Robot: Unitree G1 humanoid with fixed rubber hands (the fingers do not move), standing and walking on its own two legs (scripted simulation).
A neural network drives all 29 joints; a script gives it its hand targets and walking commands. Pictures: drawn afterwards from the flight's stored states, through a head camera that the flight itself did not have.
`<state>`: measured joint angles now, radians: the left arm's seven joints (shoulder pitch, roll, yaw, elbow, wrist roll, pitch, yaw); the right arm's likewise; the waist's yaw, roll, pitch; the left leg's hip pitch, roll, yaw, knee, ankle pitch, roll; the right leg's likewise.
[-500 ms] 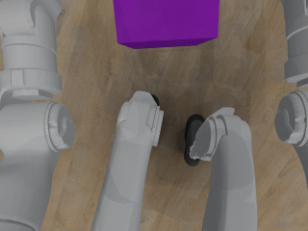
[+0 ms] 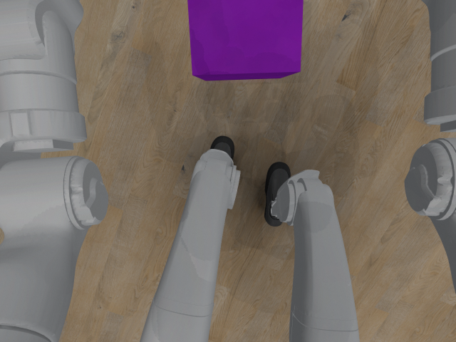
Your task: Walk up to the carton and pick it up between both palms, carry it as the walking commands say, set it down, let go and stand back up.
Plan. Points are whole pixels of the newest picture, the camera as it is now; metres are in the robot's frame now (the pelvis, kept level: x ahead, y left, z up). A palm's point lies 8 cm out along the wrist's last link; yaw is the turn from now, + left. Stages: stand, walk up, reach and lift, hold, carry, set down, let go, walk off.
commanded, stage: set down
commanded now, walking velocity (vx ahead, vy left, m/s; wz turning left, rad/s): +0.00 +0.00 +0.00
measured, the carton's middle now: (243, 30) +0.55 +0.09 -0.47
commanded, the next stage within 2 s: let go in 0.26 s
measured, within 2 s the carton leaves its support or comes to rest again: neither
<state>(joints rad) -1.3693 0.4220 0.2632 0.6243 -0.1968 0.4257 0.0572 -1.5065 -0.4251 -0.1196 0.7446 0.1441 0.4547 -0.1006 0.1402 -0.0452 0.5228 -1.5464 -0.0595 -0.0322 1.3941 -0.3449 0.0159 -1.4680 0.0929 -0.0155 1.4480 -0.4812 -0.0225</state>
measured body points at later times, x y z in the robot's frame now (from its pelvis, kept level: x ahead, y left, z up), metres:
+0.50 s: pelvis +0.03 +0.01 +0.09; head +0.38 +0.05 +0.36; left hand +0.50 +0.28 -0.07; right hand +0.57 -0.12 -0.06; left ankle +0.14 +0.10 -0.56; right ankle +0.09 -0.10 -0.56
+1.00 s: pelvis +0.09 +0.01 +0.15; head +0.20 +0.01 +0.59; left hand +0.33 +0.24 +0.07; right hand +0.39 -0.19 +0.07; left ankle +0.14 +0.10 -0.56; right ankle +0.09 -0.10 -0.56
